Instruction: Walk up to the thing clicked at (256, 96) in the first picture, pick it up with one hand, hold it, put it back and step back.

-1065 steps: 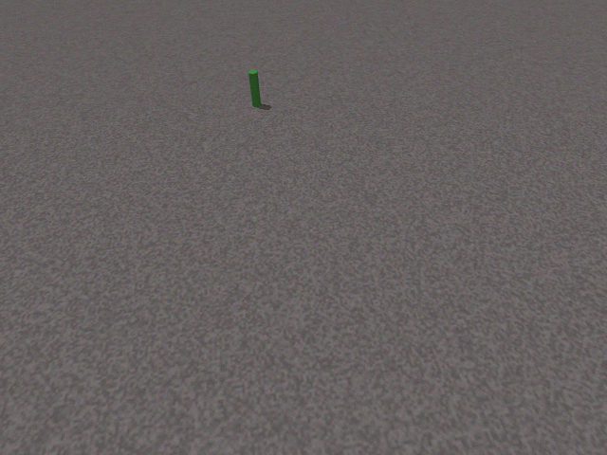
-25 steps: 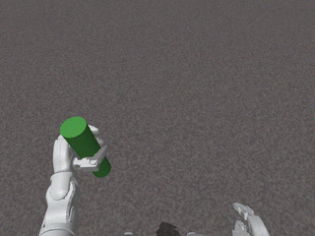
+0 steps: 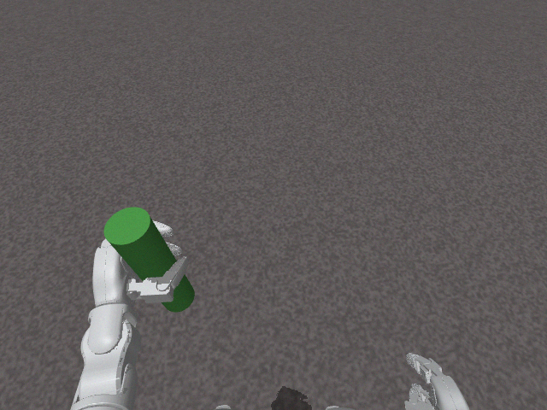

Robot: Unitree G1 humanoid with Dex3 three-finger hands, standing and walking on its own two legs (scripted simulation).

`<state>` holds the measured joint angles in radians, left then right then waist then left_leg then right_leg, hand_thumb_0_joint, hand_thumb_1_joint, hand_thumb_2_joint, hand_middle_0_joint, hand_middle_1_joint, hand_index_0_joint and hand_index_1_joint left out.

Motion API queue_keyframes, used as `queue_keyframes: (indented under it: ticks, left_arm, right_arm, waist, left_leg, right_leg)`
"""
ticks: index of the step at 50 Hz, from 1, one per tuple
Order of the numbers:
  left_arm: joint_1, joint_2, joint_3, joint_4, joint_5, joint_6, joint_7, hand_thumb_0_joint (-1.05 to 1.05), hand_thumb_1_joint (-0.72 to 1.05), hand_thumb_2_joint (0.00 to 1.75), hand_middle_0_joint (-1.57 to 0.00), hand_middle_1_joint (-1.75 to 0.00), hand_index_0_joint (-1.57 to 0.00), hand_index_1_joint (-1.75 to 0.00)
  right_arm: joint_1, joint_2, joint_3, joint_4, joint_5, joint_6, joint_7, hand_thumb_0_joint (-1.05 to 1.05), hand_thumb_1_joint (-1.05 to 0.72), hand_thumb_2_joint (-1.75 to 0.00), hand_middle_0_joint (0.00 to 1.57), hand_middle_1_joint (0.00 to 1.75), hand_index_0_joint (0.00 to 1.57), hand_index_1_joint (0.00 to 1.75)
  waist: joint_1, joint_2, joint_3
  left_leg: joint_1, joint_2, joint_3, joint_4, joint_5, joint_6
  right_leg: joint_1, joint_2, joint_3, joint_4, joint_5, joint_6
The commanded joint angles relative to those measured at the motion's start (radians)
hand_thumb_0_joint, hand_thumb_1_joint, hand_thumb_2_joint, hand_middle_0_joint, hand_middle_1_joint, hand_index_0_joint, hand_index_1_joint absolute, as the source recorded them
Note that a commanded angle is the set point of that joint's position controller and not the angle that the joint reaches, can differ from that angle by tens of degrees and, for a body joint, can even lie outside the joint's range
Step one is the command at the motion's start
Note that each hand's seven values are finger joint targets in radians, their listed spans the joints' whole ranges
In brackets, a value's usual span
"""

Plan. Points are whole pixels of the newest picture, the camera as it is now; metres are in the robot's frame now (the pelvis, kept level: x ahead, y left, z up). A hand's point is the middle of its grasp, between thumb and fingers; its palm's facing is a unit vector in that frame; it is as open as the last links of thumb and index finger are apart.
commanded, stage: hold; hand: left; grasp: from the side
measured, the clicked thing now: (157, 267) +0.32 +0.17 +0.03
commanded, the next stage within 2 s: crouch in 0.60 s
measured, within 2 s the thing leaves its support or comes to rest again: neither
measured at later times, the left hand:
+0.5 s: hand (158, 260) +0.33 +0.17 +0.05, palm faces +0.13 -0.99 -0.01, open 7.6 cm
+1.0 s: hand (164, 272) +0.33 +0.17 +0.00, palm faces +0.16 -0.99 +0.00, open 7.6 cm
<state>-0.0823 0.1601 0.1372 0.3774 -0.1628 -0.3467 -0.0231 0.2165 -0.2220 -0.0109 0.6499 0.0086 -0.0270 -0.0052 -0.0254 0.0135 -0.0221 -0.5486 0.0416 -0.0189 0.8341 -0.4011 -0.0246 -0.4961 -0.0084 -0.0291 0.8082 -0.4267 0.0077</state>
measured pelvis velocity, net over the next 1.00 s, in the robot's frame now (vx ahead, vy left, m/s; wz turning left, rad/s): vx -0.01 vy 0.00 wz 0.00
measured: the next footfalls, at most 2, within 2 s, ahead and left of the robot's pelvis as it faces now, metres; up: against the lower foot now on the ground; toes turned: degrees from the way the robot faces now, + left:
none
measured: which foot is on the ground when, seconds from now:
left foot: down 0.00-1.00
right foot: down 0.00-1.00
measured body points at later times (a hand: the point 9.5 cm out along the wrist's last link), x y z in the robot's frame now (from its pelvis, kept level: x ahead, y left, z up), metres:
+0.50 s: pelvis +0.00 +0.00 +0.00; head +0.05 +0.00 +0.45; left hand +0.31 +0.22 +0.05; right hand +0.13 -0.24 -0.11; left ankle +0.01 +0.13 -0.70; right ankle -0.01 -0.13 -0.70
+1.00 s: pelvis -0.01 +0.00 -0.01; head +0.06 +0.01 +0.43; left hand +0.31 +0.22 +0.01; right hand +0.12 -0.25 -0.12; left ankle +0.01 +0.13 -0.70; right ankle -0.01 -0.13 -0.70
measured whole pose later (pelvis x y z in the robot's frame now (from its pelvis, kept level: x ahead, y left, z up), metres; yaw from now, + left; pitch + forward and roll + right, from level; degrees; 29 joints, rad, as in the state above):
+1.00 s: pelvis -0.01 +0.00 -0.01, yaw +0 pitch +10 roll -1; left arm -0.16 0.16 0.18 0.54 -0.15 -0.43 -0.01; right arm 0.20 -0.22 -0.02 0.66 -0.01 -0.03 0.01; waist -0.04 0.00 -0.04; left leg -0.68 0.04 -0.03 0.92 -0.42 -0.03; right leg -0.63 -0.01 -0.03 0.90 -0.45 0.00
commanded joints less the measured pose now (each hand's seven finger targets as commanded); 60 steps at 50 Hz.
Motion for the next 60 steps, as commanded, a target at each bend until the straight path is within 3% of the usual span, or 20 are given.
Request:
queue_keyframes:
  ticks: [1,3,5,9,17,20,21,26,27,30,31,34,38,44,47,50,51,53,55,60]
  left_arm:
    - [-0.297,0.156,0.067,-0.311,-0.007,-0.101,0.014,0.00,0.35,1.22,-1.28,-1.36,-1.29,-1.36]
    - [-0.260,0.114,0.032,-0.235,-0.002,-0.087,0.009,0.00,0.37,1.23,-1.27,-1.35,-1.28,-1.36]
    - [-0.270,0.109,0.035,-0.211,-0.005,-0.083,0.006,0.00,0.38,1.24,-1.29,-1.37,-1.29,-1.37]
    - [-0.330,0.125,0.031,-0.251,-0.007,-0.086,-0.003,0.00,0.40,1.23,-1.30,-1.37,-1.31,-1.37]
    - [-0.242,0.125,0.055,-0.224,-0.009,-0.088,0.011,0.00,0.36,1.22,-1.29,-1.37,-1.29,-1.37]
    - [-0.303,0.152,0.060,-0.288,0.001,-0.096,0.015,0.00,0.36,1.22,-1.28,-1.36,-1.29,-1.36]
    - [-0.290,0.135,0.042,-0.264,0.002,-0.094,0.014,0.00,0.35,1.21,-1.28,-1.35,-1.28,-1.36]
    - [-0.300,0.117,0.042,-0.219,-0.009,-0.087,0.012,0.00,0.38,1.22,-1.28,-1.36,-1.29,-1.36]
    - [-0.285,0.101,0.024,-0.221,-0.009,-0.086,0.008,0.00,0.38,1.23,-1.28,-1.37,-1.28,-1.37]
    - [-0.283,0.116,0.036,-0.209,-0.006,-0.083,0.003,0.00,0.38,1.22,-1.27,-1.36,-1.28,-1.36]
    - [-0.281,0.091,0.015,-0.181,-0.007,-0.082,-0.001,0.00,0.36,1.22,-1.29,-1.36,-1.30,-1.37]
    - [-0.303,0.135,0.056,-0.221,-0.002,-0.095,0.007,0.00,0.37,1.21,-1.29,-1.36,-1.30,-1.37]
    - [-0.291,0.134,0.050,-0.233,0.006,-0.104,0.023,0.00,0.36,1.20,-1.30,-1.35,-1.32,-1.35]
    - [-0.279,0.093,0.060,-0.077,-0.002,-0.123,0.023,0.00,0.34,1.21,-1.30,-1.36,-1.31,-1.36]
    - [-0.300,0.095,0.058,-0.021,0.009,-0.158,0.010,0.00,0.33,1.23,-1.32,-1.37,-1.33,-1.37]
    - [-0.355,0.143,0.110,0.038,0.013,-0.216,0.000,0.00,0.34,1.22,-1.30,-1.36,-1.31,-1.36]
    - [-0.358,0.122,0.100,0.099,0.013,-0.235,-0.001,0.00,0.33,1.21,-1.31,-1.37,-1.32,-1.36]
    - [-0.432,0.164,0.149,0.100,0.007,-0.296,0.001,0.00,0.30,1.23,-1.32,-1.39,-1.33,-1.39]
    - [-0.452,0.148,0.132,0.164,0.009,-0.346,-0.011,0.00,0.30,1.22,-1.29,-1.37,-1.30,-1.37]
    - [-0.558,0.212,0.159,0.228,0.008,-0.457,-0.041,0.00,0.31,1.21,-1.28,-1.35,-1.28,-1.36]
  right_arm:
    - [-0.028,-0.118,-0.042,-0.126,-0.001,-0.038,-0.016,0.00,-0.92,-0.91,0.20,0.30,0.20,0.30]
    - [-0.028,-0.122,-0.044,-0.120,-0.001,-0.033,-0.019,0.00,-0.91,-0.91,0.20,0.30,0.20,0.30]
    - [-0.031,-0.125,-0.048,-0.111,0.000,-0.035,-0.016,0.00,-0.91,-0.90,0.20,0.30,0.20,0.30]
    - [-0.023,-0.128,-0.050,-0.115,-0.002,-0.033,-0.012,0.00,-0.91,-0.90,0.20,0.30,0.20,0.30]
    - [-0.028,-0.127,-0.051,-0.124,0.000,-0.032,-0.010,0.00,-0.91,-0.91,0.20,0.30,0.20,0.30]
    - [-0.031,-0.127,-0.050,-0.128,0.000,-0.030,-0.010,0.00,-0.91,-0.91,0.20,0.30,0.20,0.30]
    - [-0.024,-0.124,-0.048,-0.123,-0.002,-0.029,-0.011,0.00,-0.92,-0.91,0.20,0.30,0.20,0.30]
    - [-0.014,-0.127,-0.048,-0.108,-0.002,-0.032,-0.016,0.00,-0.92,-0.91,0.20,0.30,0.20,0.30]
    - [-0.017,-0.127,-0.048,-0.114,0.000,-0.031,-0.014,0.00,-0.91,-0.91,0.20,0.30,0.20,0.30]
    - [-0.020,-0.127,-0.052,-0.114,0.000,-0.028,-0.012,0.00,-0.91,-0.90,0.20,0.30,0.20,0.30]
    - [-0.029,-0.125,-0.049,-0.115,-0.001,-0.030,-0.012,0.00,-0.91,-0.91,0.20,0.30,0.20,0.30]
    - [-0.036,-0.128,-0.053,-0.121,0.000,-0.031,-0.008,0.00,-0.91,-0.91,0.20,0.30,0.20,0.30]
    - [-0.016,-0.127,-0.052,-0.120,-0.004,-0.029,-0.005,0.00,-0.88,-0.90,0.20,0.30,0.20,0.30]
    - [-0.022,-0.129,-0.056,-0.103,-0.011,-0.030,-0.003,0.00,-0.88,-0.90,0.20,0.30,0.20,0.30]
    - [-0.008,-0.132,-0.063,-0.088,-0.015,-0.032,0.004,0.00,-0.87,-0.90,0.20,0.30,0.20,0.30]
    - [-0.008,-0.134,-0.066,-0.074,-0.024,-0.038,0.015,0.00,-0.88,-0.90,0.20,0.30,0.20,0.30]
    - [-0.006,-0.136,-0.067,-0.071,-0.027,-0.041,0.020,0.00,-0.88,-0.90,0.20,0.30,0.20,0.30]
    - [-0.006,-0.135,-0.066,-0.068,-0.034,-0.049,0.029,0.00,-0.89,-0.90,0.20,0.30,0.20,0.30]
    - [-0.006,-0.140,-0.066,-0.073,-0.041,-0.056,0.038,0.00,-0.89,-0.90,0.20,0.30,0.20,0.30]
    - [-0.012,-0.166,-0.065,-0.067,-0.053,-0.066,0.051,0.00,-0.89,-0.90,0.20,0.30,0.20,0.30]
  waist:
    - [0.009,0.013,-0.345]
    - [-0.009,0.002,-0.293]
    - [-0.009,0.005,-0.241]
    - [-0.009,0.037,-0.286]
    - [0.009,-0.012,-0.309]
    - [0.010,0.033,-0.321]
    - [0.000,0.024,-0.316]
    - [-0.015,0.007,-0.284]
    - [-0.011,0.015,-0.281]
    - [0.000,0.005,-0.279]
    - [-0.013,-0.016,-0.250]
    - [0.011,0.021,-0.273]
    - [0.006,0.027,-0.334]
    - [-0.024,-0.050,-0.232]
    - [-0.030,-0.036,-0.248]
    - [-0.024,-0.020,-0.303]
    - [-0.038,-0.035,-0.285]
    - [-0.031,-0.016,-0.344]
    - [-0.051,-0.022,-0.400]
    - [-0.042,0.070,-0.568]
  left_leg:
    - [0.181,-0.030,0.023,-0.081,0.316,0.034]
    - [0.174,-0.026,0.023,-0.084,0.299,0.035]
    - [0.151,-0.022,0.018,-0.094,0.263,0.031]
    - [0.180,-0.019,0.008,-0.101,0.268,0.026]
    - [0.166,-0.025,0.016,-0.085,0.304,0.033]
    - [0.187,-0.023,0.016,-0.092,0.303,0.028]
    - [0.194,-0.020,0.011,-0.093,0.308,0.028]
    - [0.177,-0.019,0.012,-0.089,0.297,0.033]
    - [0.179,-0.019,0.014,-0.088,0.300,0.032]
    - [0.160,-0.022,0.014,-0.090,0.281,0.031]
    - [0.150,-0.023,0.016,-0.091,0.252,0.033]
    - [0.145,-0.025,0.015,-0.104,0.217,0.027]
    - [0.181,-0.020,0.009,-0.089,0.286,0.027]
    - [0.059,-0.022,0.011,-0.048,0.212,0.040]
    - [0.026,-0.025,0.013,-0.007,0.202,0.040]
    - [-0.048,-0.028,0.009,0.077,0.204,0.040]
    - [-0.092,-0.027,0.006,0.108,0.181,0.040]
    - [-0.174,-0.029,0.006,0.186,0.138,0.042]
    - [-0.255,-0.031,-0.004,0.264,0.092,0.043]
    - [-0.421,-0.026,-0.026,0.464,0.044,0.038]
  right_leg:
    - [0.130,0.012,0.000,-0.105,0.390,-0.002]
    - [0.089,0.015,-0.002,-0.110,0.367,-0.001]
    - [0.053,0.019,-0.009,-0.107,0.322,-0.007]
    - [0.068,0.023,-0.015,-0.099,0.311,-0.012]
    - [0.101,0.017,-0.012,-0.103,0.356,-0.005]
    - [0.092,0.019,-0.010,-0.098,0.342,-0.011]
    - [0.086,0.023,-0.014,-0.095,0.342,-0.009]
    - [0.069,0.021,-0.012,-0.097,0.346,-0.006]
    - [0.061,0.019,-0.011,-0.098,0.349,-0.008]
    - [0.067,0.018,-0.012,-0.103,0.331,-0.010]
    - [0.054,0.017,-0.011,-0.109,0.311,-0.007]
    - [0.061,0.016,-0.011,-0.105,0.268,-0.015]
    - [0.086,0.021,-0.015,-0.088,0.320,-0.013]
    - [-0.017,0.015,-0.009,-0.069,0.284,-0.005]
    - [-0.070,0.010,-0.001,-0.028,0.279,-0.007]
    - [-0.135,0.009,0.005,0.046,0.276,-0.011]
    - [-0.180,0.011,0.005,0.077,0.255,-0.012]
    - [-0.251,0.010,0.015,0.145,0.212,-0.015]
    - [-0.346,0.015,0.014,0.224,0.162,-0.017]
    - [-0.576,0.024,0.017,0.430,0.078,-0.031]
